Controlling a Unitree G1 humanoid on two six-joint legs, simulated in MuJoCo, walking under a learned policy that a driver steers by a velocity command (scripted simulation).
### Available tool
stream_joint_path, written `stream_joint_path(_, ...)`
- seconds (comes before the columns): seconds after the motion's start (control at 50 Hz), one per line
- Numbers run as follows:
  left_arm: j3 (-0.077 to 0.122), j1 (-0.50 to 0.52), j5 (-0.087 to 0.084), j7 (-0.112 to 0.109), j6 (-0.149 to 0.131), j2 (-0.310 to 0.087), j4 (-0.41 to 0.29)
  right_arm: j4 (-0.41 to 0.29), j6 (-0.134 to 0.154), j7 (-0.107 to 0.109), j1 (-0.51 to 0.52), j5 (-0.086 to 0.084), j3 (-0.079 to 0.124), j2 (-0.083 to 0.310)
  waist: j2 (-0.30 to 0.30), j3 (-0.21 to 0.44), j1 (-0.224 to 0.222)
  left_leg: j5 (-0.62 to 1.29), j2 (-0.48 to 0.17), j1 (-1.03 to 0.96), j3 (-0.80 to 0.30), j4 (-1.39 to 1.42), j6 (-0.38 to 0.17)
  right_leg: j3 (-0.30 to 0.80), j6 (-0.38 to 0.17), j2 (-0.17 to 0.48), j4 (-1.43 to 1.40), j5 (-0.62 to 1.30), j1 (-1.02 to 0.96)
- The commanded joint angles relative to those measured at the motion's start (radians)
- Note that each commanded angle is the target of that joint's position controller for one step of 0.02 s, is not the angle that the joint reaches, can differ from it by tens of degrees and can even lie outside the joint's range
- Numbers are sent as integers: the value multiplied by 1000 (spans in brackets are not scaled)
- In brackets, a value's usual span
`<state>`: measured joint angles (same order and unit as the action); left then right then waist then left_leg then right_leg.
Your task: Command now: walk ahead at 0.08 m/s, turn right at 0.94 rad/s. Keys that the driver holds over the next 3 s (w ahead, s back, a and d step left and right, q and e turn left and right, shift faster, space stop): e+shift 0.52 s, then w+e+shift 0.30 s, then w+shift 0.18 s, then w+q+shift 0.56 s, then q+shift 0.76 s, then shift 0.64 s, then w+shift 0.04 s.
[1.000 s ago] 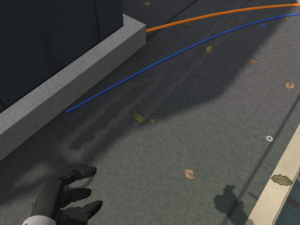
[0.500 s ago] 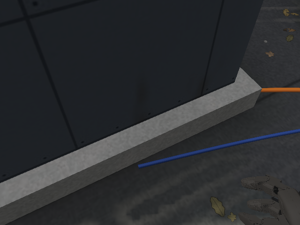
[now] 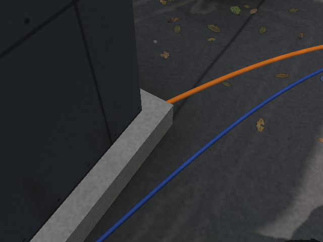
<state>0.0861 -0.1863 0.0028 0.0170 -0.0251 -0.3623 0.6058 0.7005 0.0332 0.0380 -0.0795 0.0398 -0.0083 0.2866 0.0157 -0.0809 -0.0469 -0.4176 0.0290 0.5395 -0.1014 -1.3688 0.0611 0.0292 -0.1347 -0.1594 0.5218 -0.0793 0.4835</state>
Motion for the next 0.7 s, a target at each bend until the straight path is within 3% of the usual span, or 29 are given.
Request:
stream_joint_path(0.02,34,51,-6,-40,15,-135,-114,-59,-5,0,-76,3,57,171,-35,212,79,36,-23,111,-62,105,7,456,-129,277,-199,233,-257)
stream_joint_path(0.08,40,47,-10,-62,43,-146,-117,-47,-11,-1,-84,-14,52,123,5,232,80,76,17,65,-39,277,38,405,-96,222,-159,318,-228)
stream_joint_path(0.14,47,41,-13,-73,69,-168,-134,-42,2,0,-34,-32,57,122,54,246,47,155,15,69,-65,434,41,447,-39,207,-151,125,-282)
stream_joint_path(0.22,44,45,-11,-63,81,-150,-142,-38,11,1,20,-35,67,141,135,197,12,186,23,1,-82,611,32,509,-21,173,-152,-118,-260)
stream_joint_path(0.28,46,44,-8,-52,81,-149,-141,-28,26,-7,34,-33,79,169,183,167,-3,166,29,-107,-85,755,19,562,-22,160,-130,-123,-244)
stream_joint_path(0.32,47,46,-23,-42,76,-146,-145,-5,32,-10,-22,-37,99,204,181,170,23,199,8,-203,-83,897,-4,602,-3,147,-75,-79,-252)
stream_joint_path(0.34,41,60,-31,-37,74,-127,-149,7,30,-11,-61,-25,106,211,129,190,45,310,-46,-316,-85,1003,-30,566,22,110,8,-143,-202)
stream_joint_path(0.36,20,-20,-26,-29,69,-57,-132,12,17,-9,-63,-7,116,264,-34,257,0,467,-245,-491,-219,1008,-124,429,72,30,196,-447,-91)
stream_joint_path(0.38,22,-53,-38,-19,54,-76,-141,17,1,-8,-84,16,125,288,-276,256,-6,548,-403,-510,-417,1077,-285,207,115,-66,417,-576,52)
stream_joint_path(0.4,41,-35,-20,-8,33,-157,-140,5,3,-1,-68,7,123,250,-269,222,11,483,-458,-483,-470,1094,-336,174,159,42,583,-506,143)
stream_joint_path(0.42,54,-34,-16,-6,35,-181,-130,-15,2,9,-25,-8,116,218,-198,182,6,359,-412,-450,-348,1091,-311,149,170,101,642,-425,153)
stream_joint_path(0.44,54,-40,-14,-11,46,-167,-108,-26,-5,20,15,-18,112,195,-142,138,11,297,-340,-415,-243,1082,-266,120,181,119,688,-370,152)
stream_joint_path(0.46,52,-49,-15,-17,58,-155,-110,-29,-14,31,28,-20,115,205,-133,111,14,325,-323,-389,-186,1087,-249,86,188,132,739,-328,164)
stream_joint_path(0.48,44,-28,-25,-15,66,-131,-127,-31,-19,42,21,-37,116,203,-130,91,19,334,-306,-379,-134,1098,-237,50,193,156,700,-285,169)
stream_joint_path(0.52,24,23,-49,-26,74,-71,-154,-13,-33,53,-44,-15,125,204,-162,80,72,331,-293,-424,-40,1119,-231,-13,203,180,613,-246,202)
stream_joint_path(0.56,20,28,-42,-22,72,-58,-172,5,-28,46,-114,-31,144,247,-215,130,100,83,-322,-463,-40,1171,-223,-51,201,208,525,-239,179)
stream_joint_path(0.6,21,8,-45,-17,68,-60,-165,-5,-16,37,-89,-45,162,275,-250,136,79,-117,-339,-427,-22,1217,-192,-62,183,235,469,-253,118)
stream_joint_path(0.64,25,-29,-43,-9,62,-63,-141,-17,1,23,-42,-49,164,270,-253,128,50,-170,-334,-365,47,1229,-168,-95,161,244,374,-265,10)
stream_joint_path(0.68,21,-44,-47,-1,62,-47,-123,-31,10,7,-10,-54,167,275,-247,96,26,-200,-335,-313,98,1243,-159,-137,136,241,294,-283,-88)
stream_joint_path(0.7,23,-58,-54,3,57,-48,-104,-25,15,-6,9,-51,160,260,-232,97,16,-184,-333,-325,113,1226,-160,-166,120,233,256,-287,-115)
